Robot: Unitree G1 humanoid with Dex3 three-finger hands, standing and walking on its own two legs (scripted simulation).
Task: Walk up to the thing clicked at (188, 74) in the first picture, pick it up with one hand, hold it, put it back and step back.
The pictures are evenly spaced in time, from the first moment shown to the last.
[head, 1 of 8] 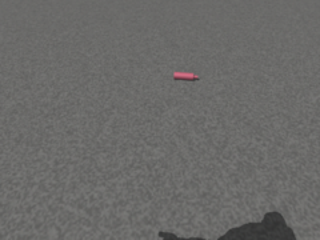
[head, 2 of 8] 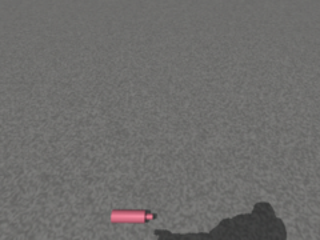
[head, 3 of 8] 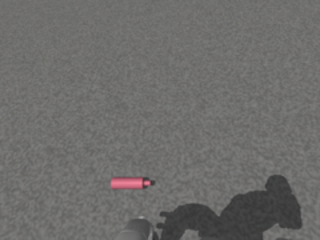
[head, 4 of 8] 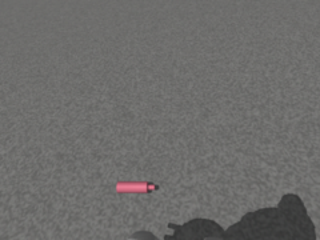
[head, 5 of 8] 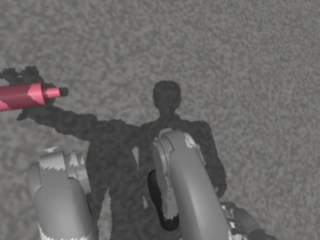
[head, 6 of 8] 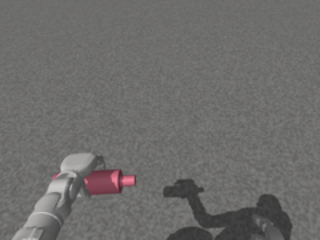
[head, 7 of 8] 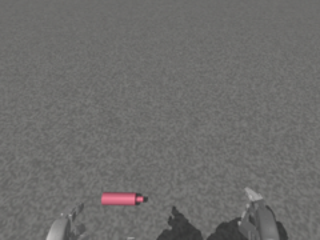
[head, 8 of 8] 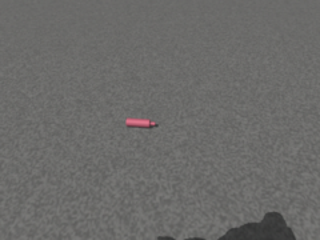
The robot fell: no
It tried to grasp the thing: yes
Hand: left
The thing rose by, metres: 0.66
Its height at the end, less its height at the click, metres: +0.00
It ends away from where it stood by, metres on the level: 0.00
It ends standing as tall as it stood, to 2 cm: yes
